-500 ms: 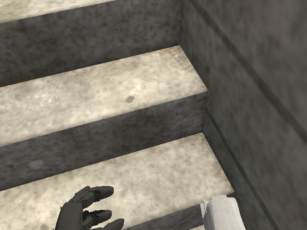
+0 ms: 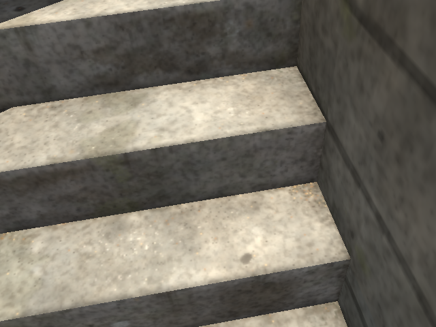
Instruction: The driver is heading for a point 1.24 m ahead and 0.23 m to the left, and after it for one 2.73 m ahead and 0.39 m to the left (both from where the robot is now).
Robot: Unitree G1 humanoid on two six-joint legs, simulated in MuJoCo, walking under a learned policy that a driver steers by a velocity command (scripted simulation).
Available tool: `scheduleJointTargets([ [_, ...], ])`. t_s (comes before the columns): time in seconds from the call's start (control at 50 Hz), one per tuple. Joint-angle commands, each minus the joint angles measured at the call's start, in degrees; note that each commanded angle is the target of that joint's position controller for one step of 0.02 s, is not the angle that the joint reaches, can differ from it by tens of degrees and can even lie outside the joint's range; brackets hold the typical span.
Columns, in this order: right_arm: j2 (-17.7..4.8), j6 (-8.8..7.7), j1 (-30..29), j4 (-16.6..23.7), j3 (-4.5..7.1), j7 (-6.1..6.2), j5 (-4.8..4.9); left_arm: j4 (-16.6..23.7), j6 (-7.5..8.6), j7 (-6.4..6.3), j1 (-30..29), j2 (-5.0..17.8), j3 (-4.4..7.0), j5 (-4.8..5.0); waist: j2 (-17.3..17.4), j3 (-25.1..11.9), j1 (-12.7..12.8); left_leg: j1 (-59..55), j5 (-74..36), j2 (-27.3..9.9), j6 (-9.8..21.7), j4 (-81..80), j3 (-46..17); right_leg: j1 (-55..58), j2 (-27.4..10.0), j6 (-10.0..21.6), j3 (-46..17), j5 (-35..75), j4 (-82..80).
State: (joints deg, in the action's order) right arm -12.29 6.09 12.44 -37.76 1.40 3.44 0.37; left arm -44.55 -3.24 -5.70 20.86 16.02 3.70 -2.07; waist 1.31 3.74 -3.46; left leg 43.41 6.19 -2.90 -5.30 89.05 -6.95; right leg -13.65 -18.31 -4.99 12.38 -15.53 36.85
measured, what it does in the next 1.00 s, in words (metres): steps to the left, turning left: left foot, then right foot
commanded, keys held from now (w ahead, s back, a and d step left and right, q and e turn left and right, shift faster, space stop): q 0.50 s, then no key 0.18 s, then w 0.32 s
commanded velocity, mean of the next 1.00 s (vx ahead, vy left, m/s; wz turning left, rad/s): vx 0.10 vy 0.00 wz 0.40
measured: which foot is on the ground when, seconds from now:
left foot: up 0.00-0.10, down 0.12-0.58, up 0.60-1.00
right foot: down 0.00-0.10, up 0.12-0.56, down 0.58-1.00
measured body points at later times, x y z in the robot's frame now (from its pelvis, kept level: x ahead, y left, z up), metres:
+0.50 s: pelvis +0.06 +0.09 +0.00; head +0.06 +0.12 +0.45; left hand +0.19 +0.36 -0.10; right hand +0.22 -0.13 -0.10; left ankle +0.05 +0.20 -0.72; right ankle +0.10 -0.06 -0.67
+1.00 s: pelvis +0.10 +0.13 +0.02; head +0.10 +0.15 +0.47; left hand -0.03 +0.36 -0.12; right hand +0.36 +0.02 -0.07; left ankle +0.06 +0.22 -0.71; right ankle +0.10 -0.04 -0.72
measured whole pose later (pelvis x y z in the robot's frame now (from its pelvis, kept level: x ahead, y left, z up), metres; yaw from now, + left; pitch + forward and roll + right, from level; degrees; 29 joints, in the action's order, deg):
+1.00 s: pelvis +0.10 +0.13 +0.02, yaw +24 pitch +3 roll -2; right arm -9.8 -1.5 11.2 -36.5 -1.0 1.4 0.6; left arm -45.9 -1.3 -3.6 26.7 12.6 3.6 0.4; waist -0.3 -2.8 5.6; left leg 20.1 19.3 -2.2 2.0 36.2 2.9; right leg -6.6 -2.0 3.4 1.4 -17.9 21.2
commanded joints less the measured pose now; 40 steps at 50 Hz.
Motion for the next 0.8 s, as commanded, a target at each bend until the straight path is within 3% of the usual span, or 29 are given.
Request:
scheduleJointTargets([
  [0.02, -3.5, 0.09, 9.4, 0.7, 2.06, 1.09, -0.70, 5.5, 2.08, 0.96, -13.9, 10.5, 1.66, 1.53, -18.6, -4.1, -8.7, -22.5, 4.6, -0.6, 3.1, -16.1, 13.9, -8.5, 0.2, 6.0, 4.3, -5.7, -23.2],
  [0.04, -3.7, 0.42, 10.2, 1.2, 2.57, 1.14, -1.14, 5.7, 2.72, 1.48, -16.0, 11.0, 2.00, 2.27, -21.0, -2.6, -9.8, -21.7, 5.8, -3.0, 5.4, -19.5, 11.2, -6.7, -1.4, 5.4, 3.6, -5.1, -21.9],
  [0.08, -4.7, -1.62, 17.8, -2.9, 3.67, -0.02, -1.14, 5.7, 3.14, 1.89, -17.0, 5.8, 0.78, 4.53, -18.9, -1.3, -10.3, -25.6, 7.9, -2.9, 10.5, -40.6, 10.7, -5.0, 1.0, 5.3, 2.3, -14.2, -8.8],
  [0.1, -5.7, -2.63, 20.9, -6.6, 4.83, -1.05, -1.96, 5.7, 3.21, 1.67, -15.0, 1.1, -0.41, 5.19, -11.0, 1.0, -9.2, -28.7, 6.0, -0.8, 11.4, -47.6, 11.4, -8.7, 3.3, 5.6, 3.1, -14.5, 4.6],
  [0.12, -4.4, -2.82, 21.4, -8.2, 4.70, -2.04, -2.58, 6.1, 2.84, 1.11, -14.8, -2.0, -1.54, 4.66, -3.5, 4.8, -8.3, -27.0, 4.7, 1.1, 13.4, -52.6, 8.6, -16.2, 4.6, 5.2, 0.1, -21.1, 24.3],
  [0.14, -10.5, -3.87, 11.7, -4.3, 4.82, -3.50, -3.61, 8.3, 2.39, 0.48, -11.5, -5.5, -2.15, 3.38, 10.0, 8.4, 1.5, -16.2, -10.1, -0.6, 14.7, -50.5, -8.5, -26.0, 10.3, 1.6, -7.1, -20.6, 56.1],
  [0.16, -13.8, -4.29, 3.9, 1.3, 4.36, -3.80, -5.16, 10.9, 2.86, 0.73, -7.6, -8.0, -2.51, 2.48, 15.4, 2.6, 8.5, -12.2, -15.6, -4.1, 15.3, -58.5, -26.5, -28.7, 13.3, -1.2, -15.6, -12.1, 70.4],
  [0.18, -16.9, -4.54, 4.4, 2.4, 5.58, -2.44, -3.92, 12.2, 3.28, 1.03, -9.4, -5.0, -1.86, 2.68, 21.9, -0.8, 6.1, -12.4, 21.1, -9.1, 17.1, -72.1, -38.4, -33.1, 12.4, 0.1, -18.7, -5.6, 69.6],
  [0.2, -13.7, -5.01, 4.7, 2.4, 5.28, -1.31, -2.96, 14.3, 4.04, 0.81, -14.5, -0.2, -1.18, 2.43, 18.5, 1.2, 3.7, -11.7, 34.3, -9.3, 18.8, -75.2, -39.8, -34.3, 11.9, 0.3, -19.9, -0.8, 67.1],
  [0.22, -10.0, -5.39, 3.1, 1.2, 4.31, -1.21, -1.72, 12.8, 3.98, 0.61, -14.0, 2.8, -0.46, 3.02, 16.3, 3.2, 3.9, -9.2, 39.7, -6.5, 19.1, -68.9, -36.0, -34.3, 12.6, 0.9, -20.0, 4.9, 63.8],
  [0.26, -6.6, -7.67, 3.4, 1.5, 3.83, 0.30, -1.33, 12.8, 4.48, 0.88, -16.2, 3.7, 0.55, 1.60, 14.3, -2.5, 1.5, -17.3, 38.2, -7.7, 20.5, -63.4, -37.9, -35.9, 15.5, 1.8, -22.6, 13.4, 65.9],
  [0.3, -4.5, -8.33, 5.8, 1.5, 4.07, 1.29, -1.69, 12.7, 5.58, 1.00, -18.1, 3.2, 1.27, 2.75, 11.0, -6.3, 0.8, -22.4, 27.9, -7.1, 20.8, -61.1, -35.1, -33.3, 18.5, 1.8, -22.4, 14.2, 64.6],
  [0.36, -3.6, -6.94, 5.6, 2.1, 3.91, 2.77, -1.60, 13.4, 6.15, 2.23, -21.4, 0.2, 0.07, 2.37, 11.3, -7.0, 1.2, -27.5, 3.7, -6.4, 21.3, -56.9, -29.4, -32.7, 20.3, -0.1, -21.1, 10.6, 59.7],
  [0.4, -4.7, -5.96, 6.0, 3.1, 4.31, 2.99, -0.67, 14.7, 5.71, 3.93, -23.5, -2.5, -1.42, 2.07, 10.3, -8.0, 1.3, -31.8, -4.1, -6.5, 20.8, -57.5, -28.9, -32.9, 19.5, 0.5, -21.5, 2.9, 47.9],
  [0.42, -5.9, -4.44, 5.9, 3.1, 4.35, 3.07, 0.51, 14.7, 5.21, 3.89, -23.0, -5.3, -2.63, 2.98, 10.6, -6.1, 3.0, -32.1, -4.4, -4.3, 18.4, -59.6, -23.9, -30.5, 20.1, 0.6, -16.4, -9.4, 29.1],
  [0.44, -6.9, -2.43, 5.8, 2.9, 4.86, 3.49, 1.73, 13.6, 3.90, 4.28, -23.8, -6.2, -3.02, 2.52, 11.5, -5.3, 2.0, -26.7, -8.5, -1.1, 16.8, -60.6, -18.3, -21.1, 22.6, 1.1, -10.9, -13.1, 17.7],
  [0.46, -8.5, -1.90, 5.5, 5.1, 4.88, 3.92, 1.06, 12.8, 2.96, 3.82, -23.8, -5.8, -2.32, 3.63, 13.2, -4.6, 2.2, -24.7, -13.8, -2.5, 17.0, -62.9, -20.7, -16.0, 22.6, 0.6, -11.7, -12.8, 12.7],
  [0.48, -9.4, -2.47, 5.7, 4.7, 4.76, 3.10, 0.36, 11.0, 2.22, 3.44, -21.1, -4.2, -1.67, 3.65, 14.7, -5.9, 2.0, -24.8, -22.6, -3.9, 18.0, -64.7, -21.1, -13.3, 24.8, 0.2, -7.0, -11.9, 13.1],
  [0.5, -8.5, -4.17, 2.5, 6.6, 4.28, 2.47, -0.04, 8.8, 1.85, 2.82, -14.5, -2.0, -0.46, 2.78, 15.8, -8.4, 3.7, -25.2, -33.3, -5.8, 17.8, -63.3, -22.0, -8.5, 22.8, 0.2, -12.0, -5.2, 12.0],
  [0.54, -6.4, -4.89, -0.9, 7.6, 3.35, 1.35, 2.42, 6.4, 1.67, 2.24, -9.8, -2.4, 0.04, 2.33, 10.8, -9.4, 5.6, -26.8, -39.3, -4.2, 15.1, -60.0, -17.1, -4.0, 22.4, 2.2, -10.8, 4.4, -4.0],
  [0.56, -5.1, -5.00, -0.9, 6.9, 2.63, 0.47, 2.26, 5.0, 1.72, 1.74, -8.8, -2.5, 0.24, 1.29, 6.7, -9.6, 5.4, -24.2, -34.8, -2.1, 13.2, -56.1, -13.7, 0.4, 22.4, 3.6, -10.6, 10.2, -7.8],
  [0.58, -3.6, -4.87, -1.3, 8.0, 2.29, 0.23, 1.99, 4.1, 2.32, 1.78, -6.0, -0.9, 0.99, 0.78, -1.0, -11.5, 5.9, -19.8, -24.4, 2.2, 10.2, -46.7, -8.6, 8.3, 17.4, 6.2, -17.1, 22.5, -11.1],
  [0.6, -1.7, -5.11, -1.1, 8.3, 1.60, -0.29, 1.02, 3.4, 2.07, 1.81, -3.8, 0.0, 1.17, 0.05, -11.7, -13.0, 6.1, -8.8, 8.5, 7.0, 6.5, -34.8, -3.1, 18.1, 8.4, 11.3, -25.3, 44.5, -11.7],
  [0.62, -2.1, -5.39, 5.8, 5.9, 2.06, -0.79, -0.30, 5.3, 2.23, 1.80, -6.5, -0.3, 0.69, -0.79, -13.4, -13.7, 3.3, -5.3, 30.9, 11.4, 2.9, -15.2, -4.7, 16.3, -1.4, 18.9, -31.7, 56.3, -9.9],
  [0.64, -3.9, -5.10, 10.3, 3.5, 2.35, -0.73, -1.00, 7.6, 2.52, 1.82, -7.9, 0.8, 0.71, -0.35, -11.6, -15.3, 1.7, -4.6, 31.4, 8.7, -0.2, -2.6, -3.7, 11.3, -3.4, 24.1, -35.7, 41.7, -10.7],
  [0.66, -5.1, -5.01, 7.4, 4.4, 2.24, -1.14, -0.13, 9.1, 3.19, 2.24, -11.4, -2.4, -0.13, 1.36, -9.0, -12.1, 1.2, -1.0, 26.8, 5.9, -0.7, -0.1, -3.6, 8.9, 0.6, 23.7, -34.2, 22.3, -12.4],
  [0.7, -4.6, -5.39, -4.6, 8.4, 0.94, -1.20, 1.78, 8.9, 1.02, 1.03, -7.8, -0.2, -0.30, 2.18, -11.0, -4.9, 5.5, 6.0, 21.2, 6.0, -2.0, -3.5, 0.0, 8.3, 6.5, 22.7, -30.6, 4.1, -16.5],
  [0.74, -3.4, -6.21, -10.7, 9.8, -0.13, -1.74, 2.60, 9.6, 0.77, 0.32, -3.5, 0.4, -0.42, 1.14, -7.7, -2.6, 8.3, 8.5, 17.5, 4.5, -2.2, -12.9, 0.6, 11.2, 6.7, 22.2, -33.1, -7.0, -19.9],
  [0.8, -0.5, -6.43, -10.4, 8.4, -2.00, -2.07, 2.48, 7.5, 0.63, -0.08, 2.0, 2.5, 0.64, 1.98, -9.0, -4.2, 9.4, -0.2, 18.5, 2.5, -1.5, -28.6, 8.1, 11.5, 7.2, 22.0, -30.7, -9.9, -24.4],
])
